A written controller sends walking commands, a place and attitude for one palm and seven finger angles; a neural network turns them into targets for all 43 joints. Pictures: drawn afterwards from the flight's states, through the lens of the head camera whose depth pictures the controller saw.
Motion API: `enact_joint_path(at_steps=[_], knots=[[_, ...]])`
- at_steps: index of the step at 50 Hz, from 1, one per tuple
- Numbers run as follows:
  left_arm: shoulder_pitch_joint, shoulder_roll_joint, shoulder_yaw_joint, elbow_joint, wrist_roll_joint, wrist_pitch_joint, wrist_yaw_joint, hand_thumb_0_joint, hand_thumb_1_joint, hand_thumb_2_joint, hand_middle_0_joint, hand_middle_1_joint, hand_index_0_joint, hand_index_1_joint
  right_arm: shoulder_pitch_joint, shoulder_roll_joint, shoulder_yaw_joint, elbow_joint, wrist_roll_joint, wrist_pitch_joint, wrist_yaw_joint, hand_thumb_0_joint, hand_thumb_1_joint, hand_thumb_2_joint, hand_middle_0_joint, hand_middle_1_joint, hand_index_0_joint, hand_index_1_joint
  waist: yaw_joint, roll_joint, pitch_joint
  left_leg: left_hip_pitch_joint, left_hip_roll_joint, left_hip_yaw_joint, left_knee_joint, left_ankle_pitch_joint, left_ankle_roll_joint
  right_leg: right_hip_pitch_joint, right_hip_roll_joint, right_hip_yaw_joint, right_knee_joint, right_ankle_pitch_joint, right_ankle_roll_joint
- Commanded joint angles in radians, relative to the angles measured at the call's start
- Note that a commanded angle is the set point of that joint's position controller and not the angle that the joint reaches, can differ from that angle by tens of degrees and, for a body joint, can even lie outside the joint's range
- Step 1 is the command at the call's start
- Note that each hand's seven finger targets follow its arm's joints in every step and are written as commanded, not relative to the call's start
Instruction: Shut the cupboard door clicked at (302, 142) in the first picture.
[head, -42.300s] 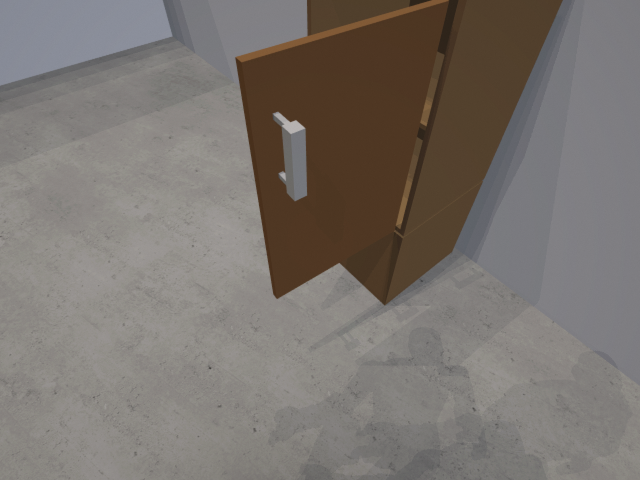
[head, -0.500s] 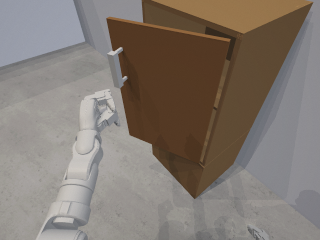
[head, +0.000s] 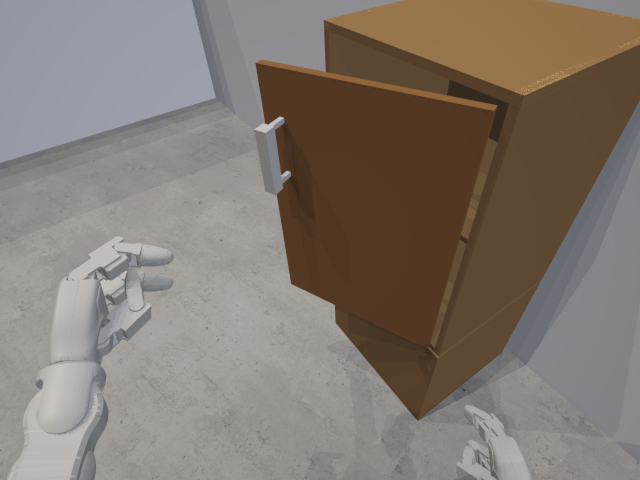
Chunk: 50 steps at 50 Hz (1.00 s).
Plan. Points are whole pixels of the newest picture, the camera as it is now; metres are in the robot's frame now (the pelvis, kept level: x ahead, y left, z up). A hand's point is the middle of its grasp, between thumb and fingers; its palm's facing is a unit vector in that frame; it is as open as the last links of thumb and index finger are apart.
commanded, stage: draw the hand back to the body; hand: left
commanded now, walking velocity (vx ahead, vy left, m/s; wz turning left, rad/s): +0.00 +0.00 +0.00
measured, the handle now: (276, 155) +0.64 +0.15 +0.09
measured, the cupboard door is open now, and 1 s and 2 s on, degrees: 24 24 24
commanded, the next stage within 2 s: step back with the hand held close in 0.62 s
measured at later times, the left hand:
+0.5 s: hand (78, 343) +0.20 +0.27 +0.14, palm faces +0.48 -0.78 -0.40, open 7.3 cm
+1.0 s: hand (74, 340) +0.21 +0.27 +0.14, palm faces +0.38 -0.78 -0.49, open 7.4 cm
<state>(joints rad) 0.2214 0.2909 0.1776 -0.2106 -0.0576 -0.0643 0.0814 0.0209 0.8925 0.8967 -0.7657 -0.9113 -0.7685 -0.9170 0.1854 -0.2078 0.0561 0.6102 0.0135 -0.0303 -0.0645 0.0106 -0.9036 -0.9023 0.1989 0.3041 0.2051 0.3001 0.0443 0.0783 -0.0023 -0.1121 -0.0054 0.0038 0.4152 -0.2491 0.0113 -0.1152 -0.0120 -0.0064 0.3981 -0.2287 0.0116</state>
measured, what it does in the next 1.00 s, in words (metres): stands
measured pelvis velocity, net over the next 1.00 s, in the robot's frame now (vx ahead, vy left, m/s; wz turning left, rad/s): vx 0.00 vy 0.01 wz -0.01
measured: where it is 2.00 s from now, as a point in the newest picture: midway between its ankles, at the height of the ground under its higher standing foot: outside the picture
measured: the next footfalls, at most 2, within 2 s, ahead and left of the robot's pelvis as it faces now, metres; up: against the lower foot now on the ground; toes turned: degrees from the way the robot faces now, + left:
right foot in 1.98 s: -0.29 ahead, -0.13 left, +0.00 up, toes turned +2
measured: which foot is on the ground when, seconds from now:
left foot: down 0.00-1.00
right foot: down 0.00-1.00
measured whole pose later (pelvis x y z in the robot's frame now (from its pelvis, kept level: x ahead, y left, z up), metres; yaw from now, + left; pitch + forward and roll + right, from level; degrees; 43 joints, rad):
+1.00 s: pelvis +0.00 +0.01 -0.01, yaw -1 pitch +2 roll -1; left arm 0.52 0.39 0.38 -0.41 -0.06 -0.13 0.12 0.02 0.89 0.90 -0.21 -0.30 -0.21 -0.30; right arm 0.18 -0.26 -0.01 0.59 0.01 0.00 -0.09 0.01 -0.90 -0.90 0.20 0.30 0.20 0.30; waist 0.01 0.06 -0.02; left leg -0.25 -0.01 0.02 0.52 -0.29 0.03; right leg -0.25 -0.02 0.01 0.48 -0.25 0.03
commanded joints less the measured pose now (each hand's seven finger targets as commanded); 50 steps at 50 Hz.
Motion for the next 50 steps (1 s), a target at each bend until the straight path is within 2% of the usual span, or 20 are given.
enact_joint_path(at_steps=[1,3,5,12,13,15,16,20,21,25,30,35,37,38,39,40,41,43,47,50], knots=[[-0.031,0.185,0.155,-0.248,-0.013,-0.061,0.008,0.000,0.900,0.900,-0.502,-0.630,-0.502,-0.630,-0.137,-0.108,-0.056,-0.163,0.003,-0.046,-0.012,0.000,-0.900,-0.900,0.200,0.300,0.200,0.300,0.004,-0.078,-0.107,-0.008,0.014,0.025,-0.061,0.246,0.003,0.064,0.017,-0.039,-0.042,0.217,-0.015],[0.004,0.212,0.199,-0.280,-0.013,-0.066,0.012,0.000,0.900,0.900,-0.447,-0.570,-0.447,-0.570,-0.139,-0.106,-0.059,-0.162,0.001,-0.047,-0.013,0.000,-0.900,-0.900,0.200,0.300,0.200,0.300,0.010,-0.071,-0.103,-0.014,0.013,0.025,-0.058,0.253,0.001,0.064,0.017,-0.042,-0.039,0.218,-0.013],[0.052,0.246,0.243,-0.307,-0.014,-0.069,0.017,0.000,0.900,0.900,-0.393,-0.510,-0.393,-0.510,-0.141,-0.109,-0.064,-0.157,0.000,-0.055,-0.015,0.000,-0.900,-0.900,0.200,0.300,0.200,0.300,0.016,-0.029,-0.100,-0.012,0.013,0.028,-0.053,0.257,0.002,0.062,0.016,-0.037,-0.046,0.217,-0.012],[0.197,0.289,0.334,-0.411,-0.013,-0.087,0.041,0.000,0.900,0.900,-0.200,-0.300,-0.200,-0.300,-0.122,-0.105,-0.072,-0.153,0.002,-0.091,-0.021,0.000,-0.900,-0.900,0.200,0.300,0.200,0.300,0.021,0.019,-0.103,-0.010,0.013,0.032,-0.037,0.285,-0.001,0.055,0.016,-0.042,-0.033,0.226,-0.011],[0.182,0.243,0.288,-0.393,-0.010,-0.086,0.039,0.000,0.900,0.900,-0.200,-0.300,-0.200,-0.300,-0.121,-0.105,-0.069,-0.145,0.000,-0.096,-0.022,0.000,-0.900,-0.900,0.200,0.300,0.200,0.300,0.010,0.014,-0.073,-0.017,0.010,0.032,-0.040,0.275,-0.001,0.035,0.015,-0.046,-0.035,0.215,-0.010],[0.157,0.210,0.247,-0.362,-0.006,-0.078,0.039,0.000,0.900,0.900,-0.200,-0.300,-0.200,-0.300,-0.112,-0.118,-0.077,-0.134,0.001,-0.104,-0.025,0.000,-0.900,-0.900,0.200,0.300,0.200,0.300,-0.006,-0.022,-0.030,-0.015,0.013,0.035,-0.043,0.248,0.004,-0.003,0.018,-0.045,-0.051,0.187,-0.006],[0.123,0.213,0.242,-0.366,-0.004,-0.077,0.043,0.000,0.900,0.900,-0.200,-0.300,-0.200,-0.300,-0.112,-0.123,-0.078,-0.133,0.002,-0.107,-0.027,0.000,-0.900,-0.900,0.200,0.300,0.200,0.300,-0.009,-0.009,-0.012,-0.017,0.014,0.034,-0.045,0.231,0.005,-0.018,0.016,-0.043,-0.051,0.169,-0.005],[0.124,0.233,0.264,-0.320,0.000,-0.074,0.051,0.000,0.900,0.900,-0.200,-0.300,-0.200,-0.300,-0.104,-0.130,-0.084,-0.124,-0.003,-0.111,-0.036,0.000,-0.900,-0.900,0.200,0.300,0.200,0.300,0.000,-0.067,-0.035,-0.005,0.010,0.029,-0.050,0.220,0.012,-0.010,0.017,-0.046,-0.051,0.156,-0.005],[0.114,0.231,0.265,-0.348,-0.001,-0.078,0.050,0.000,0.900,0.900,-0.200,-0.300,-0.200,-0.300,-0.107,-0.124,-0.082,-0.133,-0.003,-0.111,-0.035,0.000,-0.900,-0.900,0.200,0.300,0.200,0.300,0.005,-0.068,-0.073,-0.002,0.009,0.028,-0.050,0.232,0.011,0.015,0.013,-0.045,-0.040,0.167,-0.006],[0.162,0.279,0.313,-0.381,-0.001,-0.083,0.051,0.000,0.900,0.900,-0.200,-0.300,-0.200,-0.300,-0.114,-0.118,-0.078,-0.132,-0.008,-0.115,-0.033,0.000,-0.900,-0.900,0.200,0.300,0.200,0.300,0.025,-0.011,-0.134,0.007,0.004,0.033,-0.035,0.285,0.008,0.063,0.010,-0.038,-0.029,0.229,-0.009],[0.180,0.273,0.316,-0.384,-0.002,-0.079,0.047,0.000,0.900,0.900,-0.200,-0.300,-0.200,-0.300,-0.117,-0.110,-0.070,-0.130,-0.007,-0.117,-0.027,0.000,-0.900,-0.900,0.200,0.300,0.200,0.300,0.024,0.034,-0.079,-0.013,0.012,0.031,-0.035,0.320,-0.003,0.051,0.014,-0.042,-0.030,0.248,-0.013],[0.197,0.247,0.303,-0.335,-0.009,-0.070,0.038,0.000,0.900,0.900,-0.200,-0.300,-0.200,-0.300,-0.110,-0.114,-0.076,-0.135,-0.004,-0.105,-0.027,0.000,-0.900,-0.900,0.200,0.300,0.200,0.300,0.017,-0.042,-0.049,-0.016,0.019,0.035,-0.044,0.301,0.000,0.029,0.017,-0.045,-0.039,0.233,-0.008],[0.188,0.239,0.296,-0.345,-0.009,-0.073,0.037,0.000,0.900,0.900,-0.200,-0.300,-0.200,-0.300,-0.112,-0.111,-0.077,-0.140,-0.003,-0.102,-0.025,0.000,-0.900,-0.900,0.200,0.300,0.200,0.300,0.015,-0.041,-0.056,-0.016,0.019,0.036,-0.044,0.289,0.000,0.024,0.018,-0.045,-0.035,0.219,-0.007],[0.069,0.361,0.401,-0.404,-0.006,-0.115,0.044,0.000,0.900,0.900,-0.200,-0.300,-0.200,-0.300,-0.104,-0.159,-0.092,-0.167,0.003,-0.082,-0.022,0.000,-0.900,-0.900,0.200,0.300,0.200,0.300,-0.024,-0.020,-0.049,-0.094,0.041,0.020,0.010,0.198,0.020,-0.020,-0.036,0.034,-0.054,0.271,-0.019],[0.165,0.296,0.351,-0.325,-0.009,-0.120,0.038,0.000,0.900,0.900,-0.200,-0.300,-0.200,-0.300,-0.105,-0.140,-0.088,-0.155,0.001,-0.072,-0.026,0.000,-0.900,-0.900,0.200,0.300,0.200,0.300,-0.028,-0.079,-0.058,-0.093,0.035,0.012,0.040,0.170,0.021,-0.048,-0.069,0.048,-0.054,0.282,-0.027],[0.175,0.305,0.349,-0.334,-0.004,-0.125,0.038,0.000,0.900,0.900,-0.200,-0.300,-0.200,-0.300,-0.113,-0.144,-0.092,-0.156,-0.001,-0.066,-0.027,0.000,-0.900,-0.900,0.200,0.300,0.200,0.300,-0.025,-0.088,-0.060,-0.095,0.030,0.011,0.053,0.167,0.018,-0.054,-0.084,0.061,-0.055,0.313,-0.034],[0.203,0.268,0.316,-0.328,-0.003,-0.130,0.036,0.000,0.900,0.900,-0.200,-0.300,-0.200,-0.300,-0.113,-0.132,-0.087,-0.158,0.001,-0.057,-0.025,0.000,-0.900,-0.900,0.200,0.300,0.200,0.300,-0.031,-0.096,-0.088,-0.092,0.032,0.014,0.069,0.181,0.016,-0.055,-0.099,0.064,-0.040,0.321,-0.039],[0.233,0.277,0.320,-0.343,-0.003,-0.135,0.045,0.000,0.900,0.900,-0.200,-0.300,-0.200,-0.300,-0.098,-0.138,-0.096,-0.161,0.003,-0.043,-0.025,0.000,-0.900,-0.900,0.200,0.300,0.200,0.300,-0.034,-0.088,-0.141,-0.083,0.037,0.017,0.087,0.238,0.013,-0.047,-0.106,0.061,-0.005,0.377,-0.039],[0.277,0.320,0.360,-0.423,-0.004,-0.141,0.061,0.000,0.900,0.900,-0.200,-0.300,-0.200,-0.300,-0.103,-0.143,-0.102,-0.190,0.005,-0.017,-0.036,0.000,-0.900,-0.900,0.200,0.300,0.200,0.300,-0.033,-0.046,-0.228,-0.079,0.067,-0.002,0.082,0.457,0.009,-0.003,-0.079,0.021,0.099,0.506,-0.020],[0.305,0.368,0.411,-0.449,-0.007,-0.138,0.070,0.000,0.900,0.900,-0.200,-0.300,-0.200,-0.300,-0.104,-0.150,-0.108,-0.201,0.005,0.003,-0.042,0.000,-0.900,-0.900,0.200,0.300,0.200,0.300,-0.029,-0.039,-0.255,-0.104,0.082,-0.016,0.085,0.524,0.009,0.011,-0.064,0.019,0.140,0.531,-0.013]])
